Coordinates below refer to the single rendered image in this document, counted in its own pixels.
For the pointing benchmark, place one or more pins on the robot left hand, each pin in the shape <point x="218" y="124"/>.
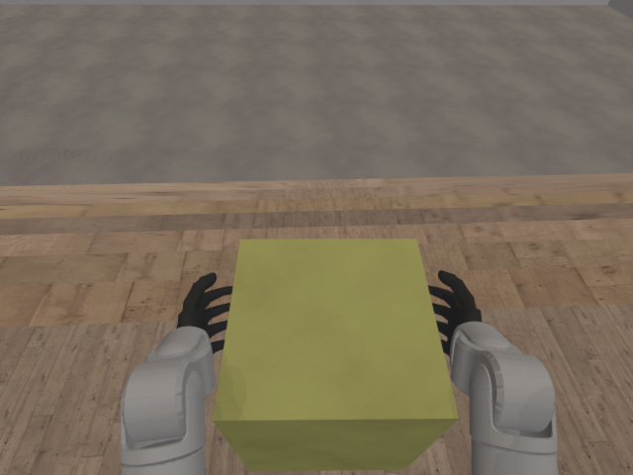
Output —
<point x="194" y="313"/>

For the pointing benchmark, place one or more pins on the carton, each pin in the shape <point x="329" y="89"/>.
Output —
<point x="332" y="358"/>

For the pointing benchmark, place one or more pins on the robot right hand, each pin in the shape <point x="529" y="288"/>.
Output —
<point x="462" y="303"/>

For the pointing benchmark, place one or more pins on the robot right forearm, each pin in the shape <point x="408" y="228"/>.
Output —
<point x="512" y="403"/>

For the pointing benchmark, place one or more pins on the robot left forearm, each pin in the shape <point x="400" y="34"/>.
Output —
<point x="162" y="407"/>

